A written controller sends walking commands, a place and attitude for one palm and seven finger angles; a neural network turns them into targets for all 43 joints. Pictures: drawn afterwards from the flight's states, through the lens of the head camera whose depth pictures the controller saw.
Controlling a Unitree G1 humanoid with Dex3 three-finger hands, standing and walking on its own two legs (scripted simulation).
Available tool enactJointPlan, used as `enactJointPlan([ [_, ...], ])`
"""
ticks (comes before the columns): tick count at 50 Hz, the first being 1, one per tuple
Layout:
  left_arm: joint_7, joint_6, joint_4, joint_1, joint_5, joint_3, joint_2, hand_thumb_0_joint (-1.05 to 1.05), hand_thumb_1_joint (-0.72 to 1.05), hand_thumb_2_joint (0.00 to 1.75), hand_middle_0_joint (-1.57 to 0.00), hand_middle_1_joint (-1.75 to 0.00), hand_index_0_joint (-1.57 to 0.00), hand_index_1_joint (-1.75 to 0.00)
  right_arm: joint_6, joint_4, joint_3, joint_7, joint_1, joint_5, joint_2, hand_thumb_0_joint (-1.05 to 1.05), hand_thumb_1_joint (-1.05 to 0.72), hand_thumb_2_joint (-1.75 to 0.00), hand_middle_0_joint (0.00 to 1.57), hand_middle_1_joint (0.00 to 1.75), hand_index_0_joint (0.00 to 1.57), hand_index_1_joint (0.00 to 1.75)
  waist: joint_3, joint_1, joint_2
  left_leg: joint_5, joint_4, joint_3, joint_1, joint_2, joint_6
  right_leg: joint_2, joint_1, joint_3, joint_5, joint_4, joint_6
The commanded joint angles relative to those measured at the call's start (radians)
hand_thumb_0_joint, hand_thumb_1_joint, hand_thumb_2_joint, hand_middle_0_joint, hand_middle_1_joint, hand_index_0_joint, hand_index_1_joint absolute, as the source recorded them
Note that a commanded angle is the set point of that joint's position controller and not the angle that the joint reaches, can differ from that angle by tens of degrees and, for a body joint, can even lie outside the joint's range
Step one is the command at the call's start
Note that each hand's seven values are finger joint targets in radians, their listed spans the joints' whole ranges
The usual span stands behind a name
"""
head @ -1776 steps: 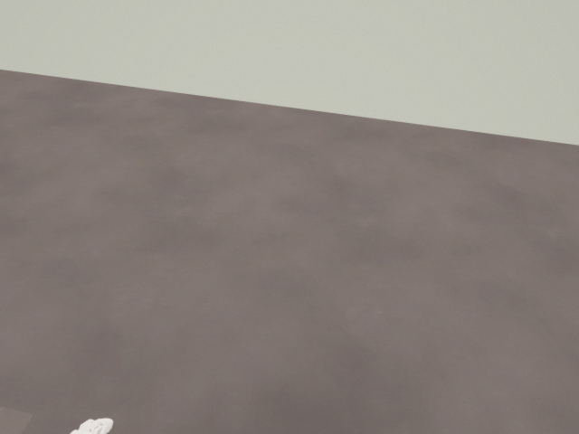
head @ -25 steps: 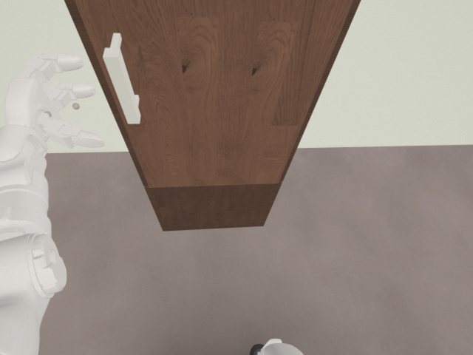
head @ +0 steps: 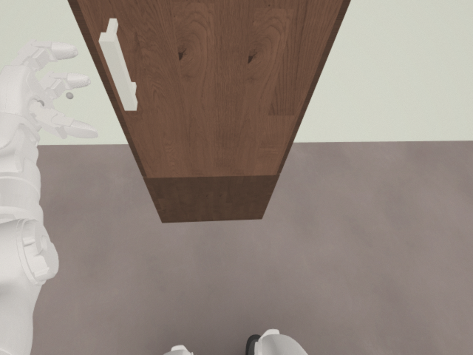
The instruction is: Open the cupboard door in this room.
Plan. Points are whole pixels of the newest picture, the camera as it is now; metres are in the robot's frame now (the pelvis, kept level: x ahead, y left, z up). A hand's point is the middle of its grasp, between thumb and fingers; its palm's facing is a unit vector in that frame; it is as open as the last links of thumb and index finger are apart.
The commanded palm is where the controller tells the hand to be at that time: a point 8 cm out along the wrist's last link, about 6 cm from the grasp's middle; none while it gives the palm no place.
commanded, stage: slide the fingers in behind the handle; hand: left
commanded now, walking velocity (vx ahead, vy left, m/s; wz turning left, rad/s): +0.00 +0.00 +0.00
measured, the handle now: (122, 67) +0.57 +0.17 +0.11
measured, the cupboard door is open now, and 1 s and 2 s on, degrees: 0 0 0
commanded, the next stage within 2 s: close the thumb around the handle in 1.52 s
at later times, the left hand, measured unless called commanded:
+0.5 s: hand (97, 90) +0.51 +0.19 +0.12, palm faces -0.02 -1.00 -0.01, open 14.0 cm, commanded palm +0.48 +0.24 +0.12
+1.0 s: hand (119, 94) +0.50 +0.16 +0.12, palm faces -0.01 -1.00 -0.01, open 14.0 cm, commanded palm +0.48 +0.20 +0.12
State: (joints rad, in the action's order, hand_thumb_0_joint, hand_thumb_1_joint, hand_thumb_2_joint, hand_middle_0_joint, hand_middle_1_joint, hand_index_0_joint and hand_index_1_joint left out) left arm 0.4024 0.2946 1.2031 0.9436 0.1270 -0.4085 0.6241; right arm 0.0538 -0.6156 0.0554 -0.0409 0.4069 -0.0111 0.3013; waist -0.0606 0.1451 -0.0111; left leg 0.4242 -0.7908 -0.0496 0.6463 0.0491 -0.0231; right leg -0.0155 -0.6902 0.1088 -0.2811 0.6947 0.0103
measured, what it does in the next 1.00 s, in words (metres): stands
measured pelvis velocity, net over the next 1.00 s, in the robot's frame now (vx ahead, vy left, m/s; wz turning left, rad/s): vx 0.01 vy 0.00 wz -0.02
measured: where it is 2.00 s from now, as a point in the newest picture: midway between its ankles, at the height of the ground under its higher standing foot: outside the picture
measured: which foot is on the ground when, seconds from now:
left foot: down 0.00-1.00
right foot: down 0.00-1.00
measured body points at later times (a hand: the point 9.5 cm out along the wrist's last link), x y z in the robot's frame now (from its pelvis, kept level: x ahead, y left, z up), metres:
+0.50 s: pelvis +0.00 +0.00 +0.00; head +0.10 +0.01 +0.44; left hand +0.51 +0.25 +0.12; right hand -0.01 -0.26 -0.11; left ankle -0.03 +0.10 -0.71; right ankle +0.03 -0.12 -0.71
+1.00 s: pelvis +0.01 +0.00 +0.00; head +0.10 +0.00 +0.44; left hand +0.50 +0.22 +0.12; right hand +0.02 -0.26 -0.12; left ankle -0.03 +0.10 -0.71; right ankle +0.03 -0.12 -0.71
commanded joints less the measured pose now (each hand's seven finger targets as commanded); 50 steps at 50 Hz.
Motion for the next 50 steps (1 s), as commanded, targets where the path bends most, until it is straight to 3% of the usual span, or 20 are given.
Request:
enactJointPlan([
  [1, 0.003, 0.047, -0.179, 0.483, 0.023, -0.024, 0.237, 0.0, -0.5, 0.3, -0.3, -1.2, -0.3, -1.2, -0.029, 0.046, -0.068, -0.016, 0.153, -0.001, 0.173, 0.0, -0.9, -0.9, 0.2, 0.3, 0.2, 0.3, -0.414, 0.036, -0.094, -0.351, 0.094, 0.078, -0.158, -0.03, -0.009, 0.039, 0.253, -0.081, 0.287, -0.031, 0.012],
  [3, -0.009, 0.048, -0.199, 0.492, 0.009, -0.019, 0.236, 0.0, -0.5, 0.3, -0.3, -1.2, -0.3, -1.2, -0.033, 0.045, -0.068, -0.012, 0.16, 0.002, 0.169, 0.0, -0.9, -0.9, 0.2, 0.3, 0.2, 0.3, -0.417, 0.029, -0.142, -0.362, 0.096, 0.079, -0.166, -0.03, -0.004, 0.038, 0.245, -0.079, 0.284, -0.028, 0.015],
  [6, -0.035, 0.062, -0.226, 0.504, 0.006, -0.013, 0.212, 0.0, -0.5, 0.3, -0.3, -1.2, -0.3, -1.2, -0.034, 0.045, -0.072, -0.005, 0.168, 0.007, 0.166, 0.0, -0.9, -0.9, 0.2, 0.3, 0.2, 0.3, -0.445, 0.032, -0.144, -0.396, 0.089, 0.086, -0.206, -0.024, 0.001, 0.043, 0.219, -0.074, 0.283, -0.023, 0.015],
  [9, -0.059, 0.059, -0.189, 0.463, 0.001, -0.052, 0.246, 0.0, -0.5, 0.3, -0.3, -1.2, -0.3, -1.2, -0.032, 0.054, -0.07, -0.001, 0.176, 0.008, 0.172, 0.0, -0.9, -0.9, 0.2, 0.3, 0.2, 0.3, -0.414, 0.017, -0.087, -0.37, 0.098, 0.084, -0.155, -0.026, -0.004, 0.045, 0.247, -0.072, 0.278, -0.019, 0.018],
  [11, -0.074, 0.067, -0.232, 0.497, -0.019, -0.028, 0.224, 0.0, -0.5, 0.3, -0.3, -1.2, -0.3, -1.2, -0.033, 0.056, -0.073, 0.003, 0.173, 0.01, 0.163, 0.0, -0.9, -0.9, 0.2, 0.3, 0.2, 0.3, -0.438, 0.016, -0.161, -0.391, 0.094, 0.081, -0.191, -0.026, 0.002, 0.042, 0.228, -0.075, 0.28, -0.017, 0.017],
  [14, -0.095, 0.079, -0.241, 0.458, -0.013, -0.07, 0.254, 0.0, -0.5, 0.3, -0.3, -1.2, -0.3, -1.2, -0.032, 0.067, -0.076, 0.008, 0.18, 0.011, 0.166, 0.0, -0.9, -0.9, 0.2, 0.3, 0.2, 0.3, -0.465, 0.004, -0.087, -0.412, 0.092, 0.078, -0.175, -0.025, -0.003, 0.047, 0.28, -0.077, 0.317, -0.013, 0.016],
  [15, -0.096, 0.079, -0.249, 0.465, -0.015, -0.058, 0.237, 0.0, -0.5, 0.3, -0.3, -1.2, -0.3, -1.2, -0.032, 0.066, -0.076, 0.009, 0.175, 0.01, 0.162, 0.0, -0.9, -0.9, 0.2, 0.3, 0.2, 0.3, -0.466, 0.005, -0.124, -0.414, 0.095, 0.071, -0.181, -0.025, -0.001, 0.045, 0.274, -0.08, 0.323, -0.014, 0.015],
  [18, -0.101, 0.071, -0.229, 0.444, -0.021, -0.068, 0.247, 0.0, -0.5, 0.3, -0.3, -1.2, -0.3, -1.2, -0.031, 0.065, -0.078, 0.009, 0.177, 0.008, 0.164, 0.0, -0.9, -0.9, 0.2, 0.3, 0.2, 0.3, -0.435, 0.002, -0.099, -0.391, 0.098, 0.063, -0.152, -0.026, -0.004, 0.045, 0.285, -0.084, 0.322, -0.018, 0.014],
  [20, -0.101, 0.081, -0.27, 0.439, -0.016, -0.063, 0.226, 0.0, -0.5, 0.3, -0.3, -1.2, -0.3, -1.2, -0.032, 0.068, -0.081, 0.011, 0.18, 0.01, 0.158, 0.0, -0.9, -0.9, 0.2, 0.3, 0.2, 0.3, -0.491, -0.004, -0.123, -0.47, 0.091, 0.07, -0.206, -0.023, 0.001, 0.047, 0.292, -0.08, 0.365, -0.008, 0.016],
  [24, -0.096, 0.074, -0.26, 0.4, 0.004, -0.028, 0.157, 0.0, -0.5, 0.3, -0.3, -1.2, -0.3, -1.2, -0.03, 0.065, -0.084, 0.014, 0.177, 0.008, 0.155, 0.0, -0.9, -0.9, 0.2, 0.3, 0.2, 0.3, -0.45, 0.005, -0.075, -0.494, 0.089, 0.068, -0.213, -0.018, -0.002, 0.051, 0.278, -0.073, 0.376, -0.015, 0.015],
  [25, -0.095, 0.071, -0.269, 0.427, 0.003, -0.001, 0.127, 0.0, -0.5, 0.3, -0.3, -1.2, -0.3, -1.2, -0.031, 0.058, -0.084, 0.015, 0.17, 0.007, 0.151, 0.0, -0.9, -0.9, 0.2, 0.3, 0.2, 0.3, -0.438, 0.013, -0.109, -0.492, 0.092, 0.066, -0.223, -0.019, 0.002, 0.048, 0.256, -0.074, 0.369, -0.018, 0.012],
  [27, -0.104, 0.064, -0.258, 0.436, 0.003, -0.004, 0.128, 0.0, -0.5, 0.3, -0.3, -1.2, -0.3, -1.2, -0.031, 0.05, -0.085, 0.016, 0.174, 0.008, 0.154, 0.0, -0.9, -0.9, 0.2, 0.3, 0.2, 0.3, -0.415, 0.014, -0.082, -0.465, 0.096, 0.073, -0.212, -0.018, 0.002, 0.049, 0.246, -0.069, 0.345, -0.02, 0.013],
  [29, -0.113, 0.072, -0.298, 0.45, 0.004, 0.024, 0.08, 0.0, -0.5, 0.3, -0.3, -1.2, -0.3, -1.2, -0.035, 0.056, -0.087, 0.018, 0.172, 0.01, 0.148, 0.0, -0.9, -0.9, 0.2, 0.3, 0.2, 0.3, -0.45, 0.015, -0.122, -0.51, 0.088, 0.074, -0.256, -0.02, 0.003, 0.048, 0.237, -0.069, 0.357, -0.015, 0.016],
  [32, -0.134, 0.066, -0.241, 0.463, -0.002, 0.027, 0.074, 0.0, -0.5, 0.3, -0.3, -1.2, -0.3, -1.2, -0.036, 0.036, -0.086, 0.019, 0.171, 0.011, 0.146, 0.0, -0.9, -0.9, 0.2, 0.3, 0.2, 0.3, -0.392, 0.028, -0.06, -0.458, 0.092, 0.076, -0.209, -0.022, 0.003, 0.048, 0.231, -0.067, 0.341, -0.02, 0.01],
  [34, -0.146, 0.084, -0.298, 0.495, -0.008, 0.032, 0.067, 0.0, -0.5, 0.3, -0.3, -1.2, -0.3, -1.2, -0.043, 0.044, -0.086, 0.021, 0.168, 0.014, 0.144, 0.0, -0.9, -0.9, 0.2, 0.3, 0.2, 0.3, -0.453, 0.018, -0.128, -0.501, 0.084, 0.078, -0.254, -0.025, 0.006, 0.045, 0.232, -0.07, 0.354, -0.007, 0.015],
  [36, -0.159, 0.095, -0.307, 0.475, -0.014, 0.024, 0.071, 0.0, -0.5, 0.3, -0.3, -1.2, -0.3, -1.2, -0.043, 0.04, -0.089, 0.026, 0.168, 0.016, 0.139, 0.0, -0.9, -0.9, 0.2, 0.3, 0.2, 0.3, -0.487, 0.009, -0.124, -0.562, 0.075, 0.085, -0.279, -0.021, 0.013, 0.045, 0.242, -0.07, 0.384, 0.0, 0.014],
  [37, -0.163, 0.092, -0.279, 0.448, -0.01, 0.019, 0.062, 0.0, -0.5, 0.3, -0.3, -1.2, -0.3, -1.2, -0.043, 0.04, -0.089, 0.028, 0.164, 0.016, 0.139, 0.0, -0.9, -0.9, 0.2, 0.3, 0.2, 0.3, -0.469, 0.007, -0.086, -0.554, 0.075, 0.08, -0.262, -0.021, 0.011, 0.047, 0.249, -0.068, 0.39, -0.003, 0.012],
  [41, -0.175, 0.085, -0.261, 0.44, -0.02, 0.009, 0.081, 0.0, -0.5, 0.3, -0.3, -1.2, -0.3, -1.2, -0.039, 0.045, -0.085, 0.028, 0.155, 0.013, 0.139, 0.0, -0.9, -0.9, 0.2, 0.3, 0.2, 0.3, -0.439, 0.001, -0.076, -0.517, 0.085, 0.068, -0.209, -0.027, 0.006, 0.043, 0.28, -0.072, 0.403, 0.0, 0.013],
  [45, -0.182, 0.097, -0.309, 0.424, -0.016, 0.024, 0.054, 0.0, -0.5, 0.3, -0.3, -1.2, -0.3, -1.2, -0.04, 0.057, -0.088, 0.03, 0.145, 0.011, 0.133, 0.0, -0.9, -0.9, 0.2, 0.3, 0.2, 0.3, -0.475, -0.007, -0.101, -0.536, 0.084, 0.061, -0.233, -0.029, 0.005, 0.043, 0.3, -0.078, 0.426, 0.0, 0.014],
  [50, -0.192, 0.094, -0.281, 0.45, -0.009, 0.043, 0.017, 0.0, -0.5, 0.3, -0.3, -1.2, -0.3, -1.2, -0.046, 0.043, -0.088, 0.03, 0.143, 0.012, 0.134, 0.0, -0.9, -0.9, 0.2, 0.3, 0.2, 0.3, -0.438, 0.007, -0.073, -0.455, 0.094, 0.057, -0.208, -0.034, 0.002, 0.044, 0.292, -0.078, 0.386, -0.013, 0.013],
])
